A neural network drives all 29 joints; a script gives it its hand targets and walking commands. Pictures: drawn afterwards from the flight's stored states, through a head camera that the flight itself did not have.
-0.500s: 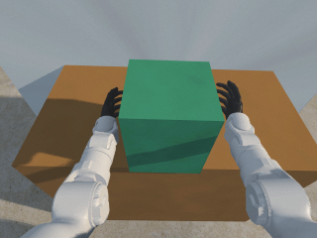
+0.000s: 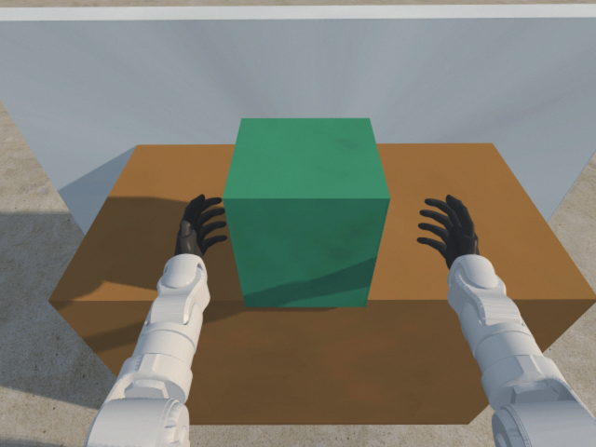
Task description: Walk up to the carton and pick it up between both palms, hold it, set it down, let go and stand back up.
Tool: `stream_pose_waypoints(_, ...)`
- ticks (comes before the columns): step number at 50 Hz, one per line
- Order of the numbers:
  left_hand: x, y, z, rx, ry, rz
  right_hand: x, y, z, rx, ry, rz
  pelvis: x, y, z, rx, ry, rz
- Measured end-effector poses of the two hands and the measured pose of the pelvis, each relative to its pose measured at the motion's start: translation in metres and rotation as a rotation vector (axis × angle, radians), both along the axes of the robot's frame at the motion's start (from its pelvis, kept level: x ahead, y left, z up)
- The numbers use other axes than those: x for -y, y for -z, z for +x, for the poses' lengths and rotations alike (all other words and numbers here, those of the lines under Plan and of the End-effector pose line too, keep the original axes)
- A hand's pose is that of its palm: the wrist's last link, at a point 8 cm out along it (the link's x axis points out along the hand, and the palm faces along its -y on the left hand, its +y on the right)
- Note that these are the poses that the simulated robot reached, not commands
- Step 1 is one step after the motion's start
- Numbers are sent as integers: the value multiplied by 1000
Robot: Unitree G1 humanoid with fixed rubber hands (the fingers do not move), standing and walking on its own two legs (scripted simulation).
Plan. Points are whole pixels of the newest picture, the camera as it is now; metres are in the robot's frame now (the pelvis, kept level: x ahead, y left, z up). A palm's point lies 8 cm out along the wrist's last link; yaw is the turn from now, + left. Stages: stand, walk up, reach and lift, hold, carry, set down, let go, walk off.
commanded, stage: set down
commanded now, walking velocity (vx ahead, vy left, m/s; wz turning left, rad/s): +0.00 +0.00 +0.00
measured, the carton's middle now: (305, 215) +0.47 +0.02 +0.06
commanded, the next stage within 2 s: none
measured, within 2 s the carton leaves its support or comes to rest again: neither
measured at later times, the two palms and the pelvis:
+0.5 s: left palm (171, 305) +0.30 +0.21 +0.04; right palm (475, 299) +0.30 -0.21 +0.06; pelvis +0.01 +0.00 +0.00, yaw +0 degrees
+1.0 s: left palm (159, 347) +0.24 +0.21 +0.04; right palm (499, 351) +0.22 -0.20 +0.07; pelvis +0.01 +0.00 +0.00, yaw +0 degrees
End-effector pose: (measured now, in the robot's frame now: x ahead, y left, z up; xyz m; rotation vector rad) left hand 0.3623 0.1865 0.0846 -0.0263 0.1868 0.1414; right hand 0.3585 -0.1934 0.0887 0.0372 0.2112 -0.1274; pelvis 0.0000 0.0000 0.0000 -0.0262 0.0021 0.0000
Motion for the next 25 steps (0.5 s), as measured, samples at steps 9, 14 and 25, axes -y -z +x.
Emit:
stream_pose_waypoints(9, -1, -2, -6, -1, 7, -13, -2, -1, -11, -21, -5, -21, 0, 0, -7, 10, -1, 0)
stream_pose_waypoints(14, -5, 22, -13, -80, -2, -25, 1, 7, -17, -31, 0, -27, 0, 0, -3, 5, -1, 0)
stream_pose_waypoints(25, -25, 45, -61, -93, -40, -4, 12, 28, -60, -5, 19, -4, 0, 0, 14, -18, -1, 1)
